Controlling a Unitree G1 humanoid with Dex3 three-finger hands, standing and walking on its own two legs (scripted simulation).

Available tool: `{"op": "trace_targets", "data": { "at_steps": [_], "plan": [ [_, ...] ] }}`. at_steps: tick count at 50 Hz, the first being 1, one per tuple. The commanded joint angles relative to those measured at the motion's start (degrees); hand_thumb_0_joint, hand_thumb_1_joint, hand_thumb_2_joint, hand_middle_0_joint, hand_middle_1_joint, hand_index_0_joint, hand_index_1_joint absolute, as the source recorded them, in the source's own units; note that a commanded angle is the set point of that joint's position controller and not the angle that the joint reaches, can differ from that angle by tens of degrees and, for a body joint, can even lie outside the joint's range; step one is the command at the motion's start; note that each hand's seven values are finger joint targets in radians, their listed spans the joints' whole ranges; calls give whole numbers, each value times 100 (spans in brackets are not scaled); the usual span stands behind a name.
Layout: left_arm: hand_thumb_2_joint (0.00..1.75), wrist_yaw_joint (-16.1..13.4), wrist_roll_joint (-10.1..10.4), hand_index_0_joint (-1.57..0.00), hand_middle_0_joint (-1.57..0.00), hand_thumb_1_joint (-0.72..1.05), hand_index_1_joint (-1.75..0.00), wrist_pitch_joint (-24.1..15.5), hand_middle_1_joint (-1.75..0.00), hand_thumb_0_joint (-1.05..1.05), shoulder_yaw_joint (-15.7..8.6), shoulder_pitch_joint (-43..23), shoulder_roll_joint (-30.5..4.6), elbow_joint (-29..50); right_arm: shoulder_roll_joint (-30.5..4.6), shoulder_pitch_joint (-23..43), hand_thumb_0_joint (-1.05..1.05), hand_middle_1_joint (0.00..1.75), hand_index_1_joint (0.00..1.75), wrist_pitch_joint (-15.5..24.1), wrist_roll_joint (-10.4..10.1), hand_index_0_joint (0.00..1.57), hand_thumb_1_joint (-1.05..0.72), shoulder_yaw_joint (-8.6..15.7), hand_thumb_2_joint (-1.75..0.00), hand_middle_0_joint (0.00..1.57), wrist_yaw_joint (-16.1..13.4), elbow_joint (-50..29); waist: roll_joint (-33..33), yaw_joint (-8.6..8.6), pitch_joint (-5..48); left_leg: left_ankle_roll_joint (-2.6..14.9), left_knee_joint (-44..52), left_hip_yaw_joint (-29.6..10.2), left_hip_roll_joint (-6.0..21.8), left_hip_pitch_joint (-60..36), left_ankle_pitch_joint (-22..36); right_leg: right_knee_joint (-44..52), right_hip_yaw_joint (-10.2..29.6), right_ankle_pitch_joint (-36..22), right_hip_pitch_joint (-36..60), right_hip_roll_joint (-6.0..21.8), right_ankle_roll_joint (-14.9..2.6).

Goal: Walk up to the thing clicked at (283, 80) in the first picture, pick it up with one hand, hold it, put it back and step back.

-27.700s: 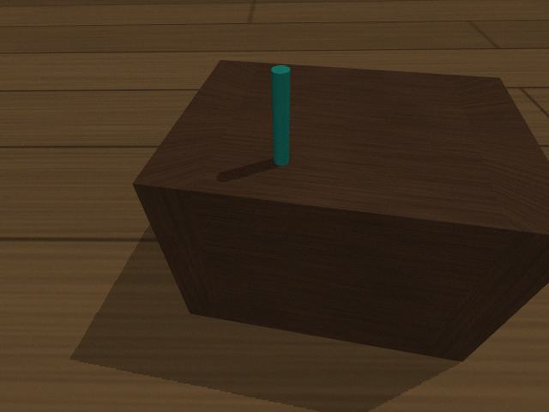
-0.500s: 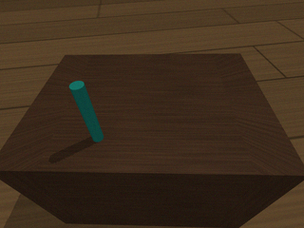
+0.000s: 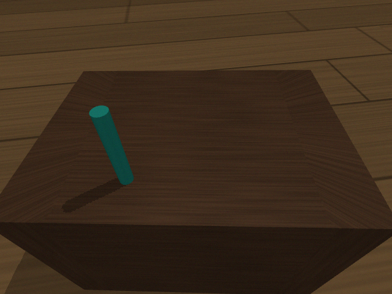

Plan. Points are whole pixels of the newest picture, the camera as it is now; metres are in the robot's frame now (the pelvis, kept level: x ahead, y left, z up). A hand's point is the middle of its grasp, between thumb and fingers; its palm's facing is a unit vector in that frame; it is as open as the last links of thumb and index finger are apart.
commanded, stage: stand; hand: left
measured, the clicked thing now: (114, 150) +0.46 +0.23 +0.04
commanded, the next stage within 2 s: step back in 0.70 s
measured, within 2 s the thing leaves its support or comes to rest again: neither
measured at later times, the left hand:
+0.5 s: hand out of the picture +0.07 +0.25 -0.16, palm faces -0.03 -0.94 -0.35, open 7.4 cm
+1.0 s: hand out of the picture +0.07 +0.30 -0.18, palm faces -0.01 -0.92 -0.38, open 7.4 cm
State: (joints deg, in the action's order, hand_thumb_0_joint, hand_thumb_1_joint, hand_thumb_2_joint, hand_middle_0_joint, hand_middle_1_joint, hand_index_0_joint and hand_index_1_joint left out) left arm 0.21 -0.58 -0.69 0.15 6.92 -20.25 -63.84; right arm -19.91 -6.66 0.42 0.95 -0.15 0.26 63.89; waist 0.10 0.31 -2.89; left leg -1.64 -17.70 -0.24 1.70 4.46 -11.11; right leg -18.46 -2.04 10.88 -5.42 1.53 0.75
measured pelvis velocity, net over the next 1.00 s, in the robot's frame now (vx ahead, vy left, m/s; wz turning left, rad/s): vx -0.05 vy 0.03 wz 0.02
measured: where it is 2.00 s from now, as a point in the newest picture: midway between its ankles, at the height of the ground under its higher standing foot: outside the picture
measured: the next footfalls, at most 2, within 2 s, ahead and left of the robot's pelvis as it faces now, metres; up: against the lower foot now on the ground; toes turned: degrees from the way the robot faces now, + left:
right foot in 1.48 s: -0.13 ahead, -0.07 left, +0.00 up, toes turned -2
left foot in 1.82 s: -0.21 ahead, +0.18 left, +0.00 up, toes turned -1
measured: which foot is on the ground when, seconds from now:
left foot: down 0.00-1.00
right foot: down 0.00-1.00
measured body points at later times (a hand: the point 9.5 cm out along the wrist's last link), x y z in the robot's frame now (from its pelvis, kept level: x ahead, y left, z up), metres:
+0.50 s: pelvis +0.00 +0.00 +0.00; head +0.01 +0.00 +0.45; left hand +0.07 +0.30 -0.13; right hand +0.07 -0.30 -0.13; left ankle -0.02 +0.14 -0.75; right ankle -0.01 -0.13 -0.75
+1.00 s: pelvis -0.05 +0.03 -0.03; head +0.01 +0.04 +0.42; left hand +0.07 +0.35 -0.15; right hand +0.04 -0.30 -0.14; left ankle -0.07 +0.15 -0.73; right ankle -0.01 -0.12 -0.75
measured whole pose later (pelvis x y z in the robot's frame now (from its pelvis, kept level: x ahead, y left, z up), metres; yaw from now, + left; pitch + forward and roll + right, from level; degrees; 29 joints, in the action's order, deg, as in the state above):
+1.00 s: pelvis -0.05 +0.03 -0.03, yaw +1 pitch -2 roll +0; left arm -0.4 -1.6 2.5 -3.1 2.4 -22.2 -54.0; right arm -23.7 -6.7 -2.7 0.0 3.9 0.7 54.5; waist -0.8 -0.5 -9.9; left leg 3.1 -47.5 -2.2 -1.8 19.0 -26.7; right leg -36.0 -1.6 15.4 -18.8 4.8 1.7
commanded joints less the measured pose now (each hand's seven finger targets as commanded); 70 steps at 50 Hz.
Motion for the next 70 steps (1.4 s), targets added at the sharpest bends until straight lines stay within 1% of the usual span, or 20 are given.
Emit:
{"op": "trace_targets", "data": {
  "at_steps": [1, 34, 35, 38, 41, 42, 43, 44, 45, 48, 50, 51, 52, 53, 54, 56, 57, 61, 63, 70],
  "plan": [
    [90, -78, 0, -20, -20, 90, -30, -93, -30, 0, -249, -172, -1207, 302, -1242, 210, 0, 30, 30, 102, -25, 20, -90, 215, -90, 20, -89, -309, 69, -18, 345, 221, 234, -413, 590, 65, 1002, 271, 523, -1038, 72, 641, -182],
    [90, -75, 7, -20, -20, 90, -30, -100, -30, 0, -250, -134, -1203, 310, -1238, 172, 0, 30, 30, 107, -41, 20, -90, 219, -90, 20, -77, -317, 96, -6, 371, 239, 240, -433, 596, 57, 1027, 263, 508, -992, 112, 642, -185],
    [90, -105, 86, -20, -20, 90, -30, -23, -30, 0, -548, -232, -1554, 419, -1558, 312, 0, 30, 30, 0, -64, 20, -90, 376, -90, 20, -57, -406, 40, 33, -289, 421, -367, -493, 503, 536, 1926, -268, 520, -1749, -293, 545, -213],
    [90, -138, 105, -20, -20, 90, -30, 40, -30, 0, -602, -108, -1457, 661, -1432, 85, 0, 30, 30, -71, -150, 20, -90, 434, -90, 20, -57, -636, -70, -26, 498, 538, -1103, -313, 440, 330, 2445, -636, 488, -2300, -120, 631, -494],
    [90, -123, 74, -20, -20, 90, -30, 135, -30, 0, -667, -345, -1543, 952, -1383, 18, 0, 30, 30, -169, -155, 20, -90, 497, -90, 20, -61, -837, -314, -66, 830, 496, -1938, -137, 109, 472, 1619, -654, 863, -2294, -317, 1082, -913],
    [90, -128, 46, -20, -20, 90, -30, 162, -30, 0, -688, -462, -1621, 1078, -1352, -63, 0, 30, 30, -219, -157, 20, -90, 520, -90, 20, -60, -886, -563, -66, 773, 476, -2410, -42, -95, 607, 910, -596, 1101, -2255, -482, 1362, -1137],
    [90, -141, 0, -20, -20, 90, -30, 183, -30, 0, -697, -566, -1672, 1177, -1306, -89, 0, 30, 30, -274, -132, 20, -90, 552, -90, 20, -54, -953, -880, -55, 606, 457, -3046, -36, -359, 835, -524, -460, 1395, -2227, -754, 1704, -1429],
    [90, -151, -72, -20, -20, 90, -30, 185, -30, 0, -714, -612, -1733, 1272, -1299, -170, 0, 30, 30, -325, -91, 20, -90, 582, -90, 20, -45, -1020, -1139, -42, 457, 495, -3659, -270, -384, 1032, -1890, -396, 1672, -2192, -1058, 2028, -1677],
    [90, -157, -111, -20, -20, 90, -30, 180, -30, 0, -735, -810, -1771, 1381, -1304, -393, 0, 30, 30, -356, -93, 20, -90, 596, -90, 20, -26, -1073, -1180, -185, 355, 532, -3961, -572, -219, 1037, -2233, -431, 1574, -2046, -1389, 2099, -1696],
    [90, -173, -147, -20, -20, 90, -30, 180, -30, 0, -682, -997, -1654, 1602, -1342, -669, 0, 30, 30, -305, -119, 20, -90, 646, -90, 20, -6, -1151, -1175, -248, 395, 478, -3113, -395, -167, 1275, -1714, -977, 1195, -2052, -1065, 1666, -1297],
    [90, -155, -77, -20, -20, 90, -30, 266, -30, 0, -643, -931, -1580, 1676, -1304, -892, 0, 30, 30, -203, -18, 20, -90, 679, -90, 20, -23, -1085, -767, -325, 527, 401, -1334, -11, -228, 1020, -334, -1784, 843, -1597, -846, 1205, -923],
    [90, -150, -20, -20, -20, 90, -30, 333, -30, 0, -604, -797, -1362, 1741, -1531, -833, 0, 30, 30, -159, 94, 20, -90, 756, -90, 20, -50, -1138, 163, -266, 402, 458, -624, -766, 270, 900, 1062, -2600, 582, -678, -1186, 579, -613],
    [90, -179, 39, -20, -20, 90, -30, 362, -30, 0, -549, -647, -966, 1832, -2012, -720, 0, 30, 30, -95, 214, 20, -90, 843, -90, 20, -62, -1268, 1394, -112, 327, 765, -308, -2443, 1315, 475, 2661, -3585, 469, 1891, -2206, -471, -330],
    [90, -245, -8, -20, -20, 90, -30, 400, -30, 0, -617, -617, -1180, 1793, -2415, -582, 0, 30, 30, -78, 99, 20, -90, 905, -90, 20, -48, -1384, 1130, -252, 641, 1402, -352, -2905, 1831, 647, 3171, -4234, 1174, 2844, -2102, -771, -257],
    [90, -291, -32, -20, -20, 90, -30, 418, -30, 0, -638, -702, -1286, 1694, -2370, -457, 0, 30, 30, -70, 83, 20, -90, 904, -90, 20, -70, -1449, 976, -301, 665, 1479, -287, -3039, 1862, 787, 2886, -4737, 1593, 2892, -2072, -872, -266],
    [90, -296, 40, -20, -20, 90, -30, 414, -30, 0, -625, -259, -1293, 1553, -1792, 159, 0, 30, 30, -67, 100, 20, -90, 765, -90, 20, -175, -1567, 678, 120, 628, 1356, -750, -1834, 1337, 52, 2882, -5249, 1611, 2118, -2626, -735, -264],
    [90, -277, 60, -20, -20, 90, -30, 400, -30, 0, -630, -97, -1291, 1533, -1678, 143, 0, 30, 30, -67, 111, 20, -90, 720, -90, 20, -208, -1612, 861, 169, 563, 1318, -830, -1575, 1229, 76, 2906, -5296, 1520, 1922, -2611, -713, -207],
    [90, -216, -21, -20, -20, 90, -30, 335, -30, 0, -658, -171, -1254, 1734, -1506, -361, 0, 30, 30, -66, 48, 20, -90, 707, -90, 20, -270, -1644, 632, -151, 613, 1519, -1081, -1473, 1306, -675, 3465, -4769, 1265, 1920, -2645, -644, 74],
    [90, -185, -26, -20, -20, 90, -30, 307, -30, 0, -666, -291, -1224, 1870, -1543, -571, 0, 30, 30, -75, 32, 20, -90, 710, -90, 20, -284, -1639, 655, -298, 553, 1516, -1123, -1402, 1281, -770, 3506, -4172, 1136, 1904, -2556, -613, 88],
    [90, -88, -53, -20, -20, 90, -30, 285, -30, 0, -731, 343, -1165, 1772, -1732, -176, 0, 30, 30, -131, 44, 20, -90, 716, -90, 20, -212, -1920, 832, -150, 747, 1462, -946, -1403, 1392, 126, 1605, -2396, 520, 1548, -1296, -289, -87]
  ]
}}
